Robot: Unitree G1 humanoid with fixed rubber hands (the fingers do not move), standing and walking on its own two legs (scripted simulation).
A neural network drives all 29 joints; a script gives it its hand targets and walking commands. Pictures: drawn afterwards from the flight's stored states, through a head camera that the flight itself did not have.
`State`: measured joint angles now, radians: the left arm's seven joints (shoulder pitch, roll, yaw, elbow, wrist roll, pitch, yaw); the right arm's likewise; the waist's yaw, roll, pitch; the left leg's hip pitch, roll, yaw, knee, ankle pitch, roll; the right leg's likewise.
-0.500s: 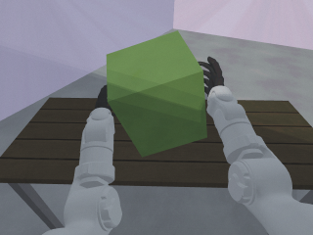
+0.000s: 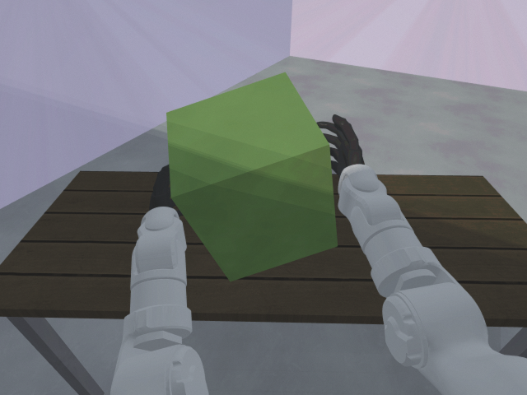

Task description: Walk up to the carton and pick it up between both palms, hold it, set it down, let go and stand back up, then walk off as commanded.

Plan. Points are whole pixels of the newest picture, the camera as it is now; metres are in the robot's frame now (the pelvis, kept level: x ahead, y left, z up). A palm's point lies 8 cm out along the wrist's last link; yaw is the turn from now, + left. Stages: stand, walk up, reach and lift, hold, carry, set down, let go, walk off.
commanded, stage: set down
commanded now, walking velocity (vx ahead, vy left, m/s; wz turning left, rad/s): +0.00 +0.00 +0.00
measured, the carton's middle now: (256, 182) +0.43 +0.03 +0.15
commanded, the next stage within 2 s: none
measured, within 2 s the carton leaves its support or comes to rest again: neither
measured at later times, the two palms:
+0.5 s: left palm (182, 216) +0.37 +0.16 +0.12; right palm (352, 177) +0.42 -0.13 +0.17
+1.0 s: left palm (177, 231) +0.36 +0.17 +0.10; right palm (344, 188) +0.42 -0.12 +0.14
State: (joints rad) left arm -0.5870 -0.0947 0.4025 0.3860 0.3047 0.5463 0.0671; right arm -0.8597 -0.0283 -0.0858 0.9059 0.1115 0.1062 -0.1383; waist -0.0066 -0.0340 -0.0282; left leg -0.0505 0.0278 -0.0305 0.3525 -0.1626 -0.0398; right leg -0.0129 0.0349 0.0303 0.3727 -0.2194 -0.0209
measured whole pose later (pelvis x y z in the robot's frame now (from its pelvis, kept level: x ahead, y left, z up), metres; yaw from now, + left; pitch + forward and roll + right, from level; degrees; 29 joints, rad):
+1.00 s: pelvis +0.02 -0.01 +0.00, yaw +0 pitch -5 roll +0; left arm -0.53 -0.19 0.46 0.41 0.31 0.39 0.12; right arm -0.81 -0.05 -0.14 1.00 0.06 0.00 -0.02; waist 0.04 -0.01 0.02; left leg -0.07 0.04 -0.03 0.35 -0.18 -0.05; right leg -0.04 0.05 0.03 0.37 -0.24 -0.04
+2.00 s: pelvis +0.03 -0.03 +0.00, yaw +1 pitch +14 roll +0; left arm -0.53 -0.25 0.47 0.52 0.31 0.05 0.20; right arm -0.84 -0.07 -0.21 1.04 -0.04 -0.22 0.00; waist 0.08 0.00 -0.07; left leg -0.44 0.08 0.03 0.35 -0.14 -0.06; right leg -0.40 0.07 0.00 0.37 -0.21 -0.06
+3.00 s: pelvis +0.03 -0.03 +0.00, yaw +1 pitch +14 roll +0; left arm -0.55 -0.25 0.53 0.60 0.31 -0.06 0.18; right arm -0.86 -0.08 -0.29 1.09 -0.15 -0.23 0.06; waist 0.08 -0.01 -0.07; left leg -0.45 0.08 0.03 0.35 -0.13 -0.06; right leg -0.41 0.07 0.00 0.37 -0.20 -0.06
